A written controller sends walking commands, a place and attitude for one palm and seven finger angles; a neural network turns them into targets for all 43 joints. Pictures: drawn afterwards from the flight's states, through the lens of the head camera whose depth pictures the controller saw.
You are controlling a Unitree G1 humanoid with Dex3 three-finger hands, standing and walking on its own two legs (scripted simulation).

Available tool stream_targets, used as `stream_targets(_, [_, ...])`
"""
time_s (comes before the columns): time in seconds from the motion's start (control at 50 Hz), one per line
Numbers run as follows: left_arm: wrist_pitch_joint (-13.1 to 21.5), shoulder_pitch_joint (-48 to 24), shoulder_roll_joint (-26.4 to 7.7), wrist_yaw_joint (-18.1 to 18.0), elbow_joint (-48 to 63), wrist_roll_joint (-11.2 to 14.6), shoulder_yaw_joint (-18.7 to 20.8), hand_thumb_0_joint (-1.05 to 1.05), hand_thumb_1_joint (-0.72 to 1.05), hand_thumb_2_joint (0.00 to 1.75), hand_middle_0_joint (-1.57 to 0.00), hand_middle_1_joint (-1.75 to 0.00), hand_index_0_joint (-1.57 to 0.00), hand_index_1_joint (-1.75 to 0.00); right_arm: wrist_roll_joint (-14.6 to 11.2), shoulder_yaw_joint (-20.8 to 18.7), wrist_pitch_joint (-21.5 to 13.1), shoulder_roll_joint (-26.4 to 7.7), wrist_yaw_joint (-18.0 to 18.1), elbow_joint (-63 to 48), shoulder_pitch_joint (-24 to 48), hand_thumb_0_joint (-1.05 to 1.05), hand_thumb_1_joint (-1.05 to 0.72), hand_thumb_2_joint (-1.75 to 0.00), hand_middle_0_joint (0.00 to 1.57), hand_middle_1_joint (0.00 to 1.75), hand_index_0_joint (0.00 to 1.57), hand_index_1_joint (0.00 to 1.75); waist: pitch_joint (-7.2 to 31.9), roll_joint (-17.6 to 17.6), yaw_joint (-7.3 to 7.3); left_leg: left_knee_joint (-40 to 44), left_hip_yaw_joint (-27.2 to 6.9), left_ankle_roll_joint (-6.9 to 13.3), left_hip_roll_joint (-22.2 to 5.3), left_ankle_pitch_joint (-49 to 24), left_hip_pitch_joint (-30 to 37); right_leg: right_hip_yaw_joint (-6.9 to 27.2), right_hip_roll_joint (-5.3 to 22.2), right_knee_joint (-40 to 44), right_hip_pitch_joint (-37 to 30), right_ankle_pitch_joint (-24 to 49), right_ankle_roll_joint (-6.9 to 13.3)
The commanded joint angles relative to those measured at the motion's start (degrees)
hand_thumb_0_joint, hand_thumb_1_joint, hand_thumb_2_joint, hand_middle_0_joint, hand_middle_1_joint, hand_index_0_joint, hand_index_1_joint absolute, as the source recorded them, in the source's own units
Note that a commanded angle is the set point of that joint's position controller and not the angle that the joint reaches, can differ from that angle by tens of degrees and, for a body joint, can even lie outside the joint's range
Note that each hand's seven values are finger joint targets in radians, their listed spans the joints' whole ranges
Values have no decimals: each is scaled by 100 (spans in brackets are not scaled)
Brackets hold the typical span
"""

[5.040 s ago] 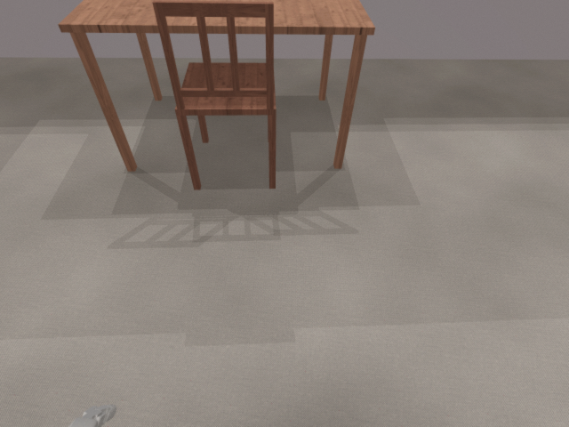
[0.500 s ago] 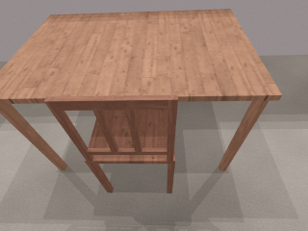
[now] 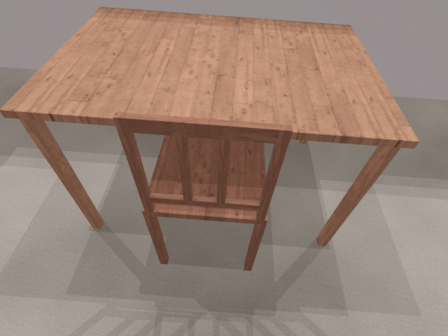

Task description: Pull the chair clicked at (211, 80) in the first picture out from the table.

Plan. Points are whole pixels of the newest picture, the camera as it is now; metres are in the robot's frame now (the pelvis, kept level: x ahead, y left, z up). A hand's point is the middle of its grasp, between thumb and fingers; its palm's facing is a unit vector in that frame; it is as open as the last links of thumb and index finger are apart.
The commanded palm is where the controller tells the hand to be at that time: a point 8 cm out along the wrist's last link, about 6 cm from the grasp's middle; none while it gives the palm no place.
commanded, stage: come to a stop and stand still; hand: left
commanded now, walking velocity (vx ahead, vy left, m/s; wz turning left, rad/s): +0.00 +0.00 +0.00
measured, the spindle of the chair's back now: (185, 170) +0.53 +0.14 -0.09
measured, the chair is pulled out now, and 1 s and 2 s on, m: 0.00 0.00 0.00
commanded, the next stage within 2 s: look again from close up in 1.26 s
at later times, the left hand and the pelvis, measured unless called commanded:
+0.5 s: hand out of the picture -0.05 +0.11 -0.17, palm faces +0.04 -0.99 -0.15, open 7.4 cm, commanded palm none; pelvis -0.03 -0.03 +0.00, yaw +0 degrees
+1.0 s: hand out of the picture -0.02 +0.10 -0.17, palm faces +0.07 -0.98 -0.18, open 7.4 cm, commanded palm none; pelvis +0.01 -0.05 +0.00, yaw +0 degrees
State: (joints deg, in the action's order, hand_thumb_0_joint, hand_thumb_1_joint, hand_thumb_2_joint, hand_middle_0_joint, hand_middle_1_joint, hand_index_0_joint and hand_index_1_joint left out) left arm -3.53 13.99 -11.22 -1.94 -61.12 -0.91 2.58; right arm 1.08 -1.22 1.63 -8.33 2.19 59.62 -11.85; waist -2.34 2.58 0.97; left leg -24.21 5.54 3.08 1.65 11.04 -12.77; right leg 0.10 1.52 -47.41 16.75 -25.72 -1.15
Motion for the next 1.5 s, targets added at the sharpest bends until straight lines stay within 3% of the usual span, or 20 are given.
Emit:
stream_targets(0.0, [142,396,-152,-36,138,7,-38,0,90,90,-20,-30,-20,-30,-16,-175,-107,-866,11,-106,-395,0,-90,-90,20,30,20,30,198,-898,-131,1055,-1635,603,-1501,-332,634,-117,38,1565,-151,154,29])
stream_targets(0.04, [227,763,-211,-63,-65,11,-64,0,90,90,-20,-30,-20,-30,-85,-143,-117,-780,-10,-20,-355,0,-90,-90,20,30,20,30,318,-628,6,687,-1372,296,-1194,-316,430,-37,97,2888,-864,1233,66])
stream_targets(0.06, [278,774,-313,-85,-124,0,-72,0,90,90,-20,-30,-20,-30,-123,-119,-123,-607,-25,-17,-383,0,-90,-90,20,30,20,30,248,-290,-96,520,-1133,27,-909,-136,202,387,378,3100,-1022,1499,194])
stream_targets(0.08, [316,685,-405,-88,-135,4,-94,0,90,90,-20,-30,-20,-30,-142,-81,-117,-489,-38,-13,-329,0,-90,-90,20,30,20,30,100,-11,-155,382,-846,-176,-665,23,271,744,735,3186,-672,1477,357])
stream_targets(0.1, [341,574,-452,-73,-125,20,-122,0,90,90,-20,-30,-20,-30,-132,-57,-128,-429,-58,7,-319,0,-90,-90,20,30,20,30,28,42,-232,366,-764,-245,-547,19,551,800,911,3233,-255,1421,450])
stream_targets(0.14, [436,456,-296,-72,-165,25,-156,0,90,90,-20,-30,-20,-30,-83,-41,-121,-441,-53,147,-361,0,-90,-90,20,30,20,30,39,839,-259,303,-680,-233,-632,-487,715,716,716,3162,-254,2101,419])
stream_targets(0.24, [408,643,-200,-88,-246,52,-193,0,90,90,-20,-30,-20,-30,-90,26,-103,-503,-50,436,-464,0,-90,-90,20,30,20,30,-436,110,-192,542,-757,-218,-720,-224,698,575,525,3356,34,809,349])
stream_targets(0.32, [391,816,-148,-88,-316,66,-194,0,90,90,-20,-30,-20,-30,-67,65,-86,-406,-32,544,-617,0,-90,-90,20,30,20,30,-619,-299,-171,591,-773,-239,-678,-10,525,617,484,3374,115,492,378])
stream_targets(0.46, [394,908,-48,-80,-324,72,-183,0,90,90,-20,-30,-20,-30,-46,75,-83,-282,-4,633,-860,0,-90,-90,20,30,20,30,-660,-252,-147,433,-748,-257,-649,12,371,637,468,3412,154,307,412])
stream_targets(0.56, [420,955,43,-83,-326,82,-185,0,90,90,-20,-30,-20,-30,-55,98,-140,-228,25,659,-960,0,-90,-90,20,30,20,30,-522,-232,-129,410,-762,-243,-704,-301,328,566,440,3285,-89,830,404])
stream_targets(0.72, [464,1059,82,-118,-383,85,-191,0,90,90,-20,-30,-20,-30,-70,108,-207,-205,69,705,-953,0,-90,-90,20,30,20,30,-169,-121,-111,230,-707,-230,-775,-992,478,421,454,3047,-587,2309,320])
stream_targets(1.0, [438,1224,-23,-169,-410,60,-153,0,90,90,-20,-30,-20,-30,-82,106,-162,-248,121,641,-659,0,-90,-90,20,30,20,30,-215,-22,-89,-89,-480,-239,-701,-1133,510,358,549,2883,-912,4156,14])
stream_targets(1.12, [422,1259,-93,-166,-426,62,-135,0,90,90,-20,-30,-20,-30,-87,106,-150,-287,142,601,-553,0,-90,-90,20,30,20,30,-201,-37,-71,-135,-436,-246,-679,-1113,527,343,573,2864,-1035,4495,-57])
stream_targets(1.32, [405,1189,-106,-142,-416,64,-148,0,90,90,-20,-30,-20,-30,-85,102,-172,-386,146,585,-481,0,-90,-90,20,30,20,30,-193,-117,-75,-40,-515,-208,-729,-1353,697,311,517,2924,-1012,3920,13])
stream_targets(1.34, [585,929,-1158,-199,208,-1,-223,0,90,90,-20,-30,-20,-30,-12,-3,-200,-856,1,-139,-146,0,-90,-90,20,30,20,30,-629,-501,-228,-508,-766,-79,-330,-1308,438,440,441,2646,-417,4255,-51])
stream_targets(1.36, [605,964,-849,-215,259,-29,-59,0,90,90,-20,-30,-20,-30,-2,-194,-338,-851,-17,-216,-267,0,-90,-90,20,30,20,30,-309,-661,-130,-787,-533,-94,-595,-1221,126,516,641,2387,-464,3903,15])
stream_targets(1.4, [630,1066,-589,-215,265,-17,-89,0,90,90,-20,-30,-20,-30,-16,-135,-357,-546,16,-187,-326,0,-90,-90,20,30,20,30,343,-409,-98,-1035,-508,-89,-496,-1269,68,549,756,2193,-1092,5319,131])
stream_targets(1.44, [617,1192,-490,-229,314,-15,-68,0,90,90,-20,-30,-20,-30,-23,-112,-304,-426,-4,-338,-415,0,-90,-90,20,30,20,30,643,434,-91,-1173,-400,-80,-359,-500,-349,570,837,1954,-1610,6254,179])
stream_targets(1.46, [586,1209,-473,-224,363,-15,-31,0,90,90,-20,-30,-20,-30,-23,-138,-281,-471,-5,-403,-316,0,-90,-90,20,30,20,30,528,762,-47,-1304,-401,-85,-284,39,-604,512,880,1926,-1655,6397,226])
stream_targets(1.48, [546,1175,-448,-223,447,-29,-15,0,90,90,-20,-30,-20,-30,-18,-169,-251,-508,0,-483,-241,0,-90,-90,20,30,20,30,369,826,-50,-1360,-411,-82,-265,297,-754,537,896,1905,-1577,6304,309])
